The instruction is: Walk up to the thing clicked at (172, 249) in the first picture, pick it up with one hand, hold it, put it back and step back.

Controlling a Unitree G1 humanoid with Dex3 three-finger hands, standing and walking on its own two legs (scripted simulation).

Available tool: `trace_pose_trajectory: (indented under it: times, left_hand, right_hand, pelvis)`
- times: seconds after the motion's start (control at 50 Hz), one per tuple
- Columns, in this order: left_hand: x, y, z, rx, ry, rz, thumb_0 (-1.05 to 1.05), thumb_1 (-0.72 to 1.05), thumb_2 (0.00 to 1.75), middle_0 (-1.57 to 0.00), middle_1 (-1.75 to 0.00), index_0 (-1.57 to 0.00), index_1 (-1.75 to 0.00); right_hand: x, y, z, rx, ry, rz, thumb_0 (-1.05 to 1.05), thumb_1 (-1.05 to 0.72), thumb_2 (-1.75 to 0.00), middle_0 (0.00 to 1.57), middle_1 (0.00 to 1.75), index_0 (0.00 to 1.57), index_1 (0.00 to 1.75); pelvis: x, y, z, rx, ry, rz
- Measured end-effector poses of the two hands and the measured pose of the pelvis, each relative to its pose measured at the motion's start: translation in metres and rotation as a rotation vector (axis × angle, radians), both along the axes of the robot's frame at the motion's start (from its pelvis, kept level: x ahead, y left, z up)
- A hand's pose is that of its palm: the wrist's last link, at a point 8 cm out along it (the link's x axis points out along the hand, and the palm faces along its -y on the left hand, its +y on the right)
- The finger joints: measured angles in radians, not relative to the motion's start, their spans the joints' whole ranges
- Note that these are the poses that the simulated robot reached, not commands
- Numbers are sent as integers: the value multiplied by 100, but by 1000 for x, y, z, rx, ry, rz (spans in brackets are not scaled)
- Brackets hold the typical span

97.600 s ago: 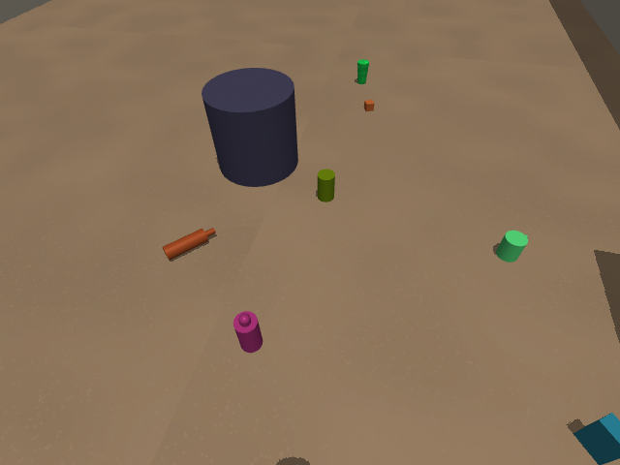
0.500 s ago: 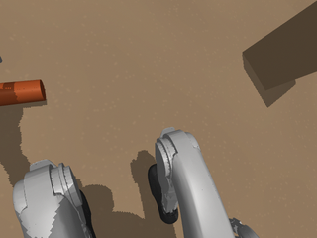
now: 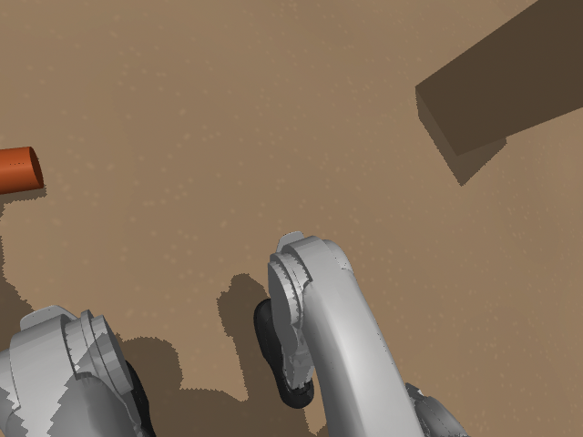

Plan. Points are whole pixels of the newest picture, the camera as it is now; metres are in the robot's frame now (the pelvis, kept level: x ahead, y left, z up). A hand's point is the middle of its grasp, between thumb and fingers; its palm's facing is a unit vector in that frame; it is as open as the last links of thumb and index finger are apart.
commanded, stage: rest palm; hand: left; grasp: from above
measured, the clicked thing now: out of the picture +0.50 +0.34 -0.28
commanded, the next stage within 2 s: close in 1.38 s
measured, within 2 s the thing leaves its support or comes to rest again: neither
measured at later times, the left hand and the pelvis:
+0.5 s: hand out of the picture +0.49 +0.31 -0.23, palm faces -0.48 -0.07 -0.87, open 13.9 cm; pelvis +0.00 +0.00 -0.01, yaw -2 degrees
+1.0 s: hand out of the picture +0.48 +0.31 -0.25, palm faces -0.48 -0.07 -0.87, open 13.6 cm; pelvis +0.00 +0.00 -0.01, yaw -3 degrees
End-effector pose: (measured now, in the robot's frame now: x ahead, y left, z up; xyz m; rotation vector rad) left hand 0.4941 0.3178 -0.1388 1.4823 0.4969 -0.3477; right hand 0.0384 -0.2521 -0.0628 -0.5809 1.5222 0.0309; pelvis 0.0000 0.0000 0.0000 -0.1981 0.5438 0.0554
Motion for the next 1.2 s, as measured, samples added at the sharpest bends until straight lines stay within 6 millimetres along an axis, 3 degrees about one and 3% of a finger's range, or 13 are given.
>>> trace_pose_trajectory:
  times: [0.18, 0.38, 0.72, 1.2]
  left_hand:
    - [0, -2, -17, -3, -32, -9, 0, -51, 102, -9, -99, -9, -100]
    - [2, -3, -30, 15, -37, 18, 0, -50, 103, -10, -99, -9, -100]
    - [-2, -3, -41, 6, -26, 20, 0, -49, 101, -10, -100, -10, -100]
    - [-3, -8, -55, 6, -51, 14, 0, -44, 101, -12, -102, -12, -102]
  right_hand:
    - [-10, -2, 1, -13, 33, 18, 0, -91, -90, 20, 30, 21, 30]
    - [-3, -3, 1, -14, 17, 52, 0, -90, -90, 20, 30, 21, 30]
    - [14, 1, 0, 3, -14, 115, 0, -91, -90, 20, 30, 21, 30]
    - [7, 4, 5, 9, -5, 153, 0, -91, -90, 20, 30, 21, 30]
  pelvis:
    - [1, -1, -6, -3, -13, -9]
    - [4, -1, -10, -9, -19, -20]
    - [4, 1, -10, -22, -35, -26]
    - [2, 4, -14, -37, -54, -34]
